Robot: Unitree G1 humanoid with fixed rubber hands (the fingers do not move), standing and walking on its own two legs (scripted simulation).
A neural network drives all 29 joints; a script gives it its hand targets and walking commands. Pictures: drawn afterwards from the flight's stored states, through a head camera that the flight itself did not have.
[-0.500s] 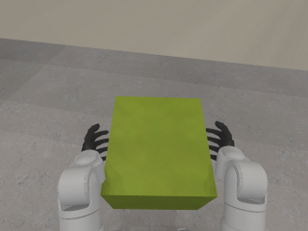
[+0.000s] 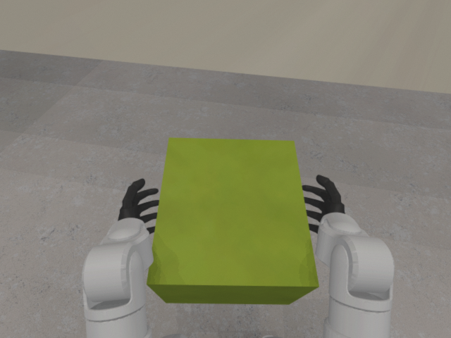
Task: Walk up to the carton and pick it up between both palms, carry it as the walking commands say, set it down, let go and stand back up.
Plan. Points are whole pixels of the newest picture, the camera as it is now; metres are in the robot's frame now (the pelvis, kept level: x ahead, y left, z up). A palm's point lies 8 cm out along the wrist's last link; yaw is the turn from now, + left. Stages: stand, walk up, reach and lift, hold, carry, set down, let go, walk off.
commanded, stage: carry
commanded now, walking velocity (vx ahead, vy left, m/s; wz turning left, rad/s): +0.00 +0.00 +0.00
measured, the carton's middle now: (229, 222) +0.32 -0.01 +0.04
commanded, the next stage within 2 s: none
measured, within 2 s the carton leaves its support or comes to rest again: neither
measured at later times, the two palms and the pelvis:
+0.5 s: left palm (105, 301) +0.17 +0.16 +0.11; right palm (341, 287) +0.17 -0.14 +0.12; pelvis -0.10 +0.01 +0.00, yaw +1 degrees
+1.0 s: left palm (95, 306) +0.16 +0.17 +0.11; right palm (334, 285) +0.17 -0.13 +0.12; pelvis -0.10 +0.01 +0.01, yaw +1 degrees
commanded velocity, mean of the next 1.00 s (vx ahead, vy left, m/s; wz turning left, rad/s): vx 0.00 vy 0.00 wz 0.00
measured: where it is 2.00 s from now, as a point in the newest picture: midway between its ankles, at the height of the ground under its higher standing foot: outside the picture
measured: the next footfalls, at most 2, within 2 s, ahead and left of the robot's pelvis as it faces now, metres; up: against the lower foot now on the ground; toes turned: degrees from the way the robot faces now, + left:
left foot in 0.08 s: +0.05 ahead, +0.14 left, +0.00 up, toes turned +6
left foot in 0.46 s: -0.03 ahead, +0.12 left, +0.00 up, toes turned +6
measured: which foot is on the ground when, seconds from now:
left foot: up 0.00-0.06, down 0.08-0.32, up 0.34-0.44, down 0.46-1.00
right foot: down 0.00-1.00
